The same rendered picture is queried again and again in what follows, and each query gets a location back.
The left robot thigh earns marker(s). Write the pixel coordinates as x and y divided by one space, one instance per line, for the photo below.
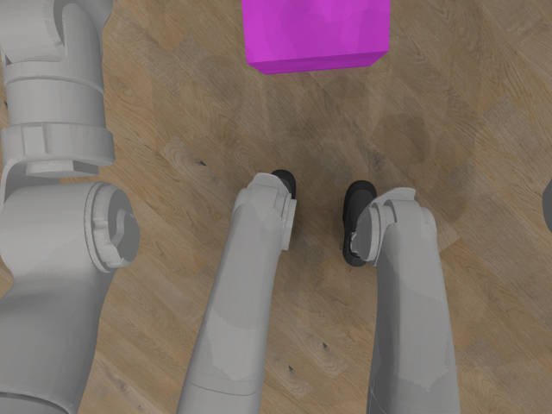
226 370

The carton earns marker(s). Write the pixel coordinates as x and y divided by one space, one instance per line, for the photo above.
284 36

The right robot thigh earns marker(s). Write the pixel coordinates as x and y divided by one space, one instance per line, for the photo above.
413 367

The robot thigh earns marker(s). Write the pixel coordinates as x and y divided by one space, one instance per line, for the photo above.
413 367
226 370

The left robot upper arm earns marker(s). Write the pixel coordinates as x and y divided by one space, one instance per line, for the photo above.
63 244

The robot left forearm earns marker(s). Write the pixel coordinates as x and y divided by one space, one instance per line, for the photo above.
52 56

